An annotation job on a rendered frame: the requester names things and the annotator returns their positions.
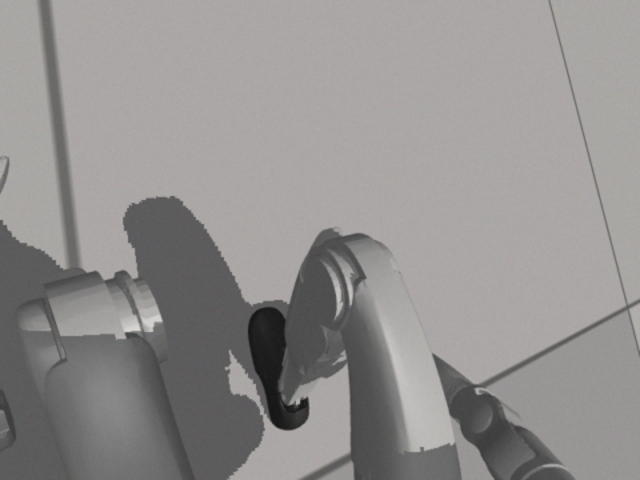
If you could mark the left robot arm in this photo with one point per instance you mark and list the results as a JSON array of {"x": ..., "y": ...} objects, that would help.
[{"x": 7, "y": 427}]

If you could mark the right robot hand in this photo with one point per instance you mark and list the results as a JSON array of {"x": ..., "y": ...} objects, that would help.
[{"x": 452, "y": 381}]

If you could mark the right robot foot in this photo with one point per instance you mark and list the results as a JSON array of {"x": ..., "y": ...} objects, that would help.
[{"x": 267, "y": 344}]

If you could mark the right robot arm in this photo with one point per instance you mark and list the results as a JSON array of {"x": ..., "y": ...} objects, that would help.
[{"x": 510, "y": 451}]

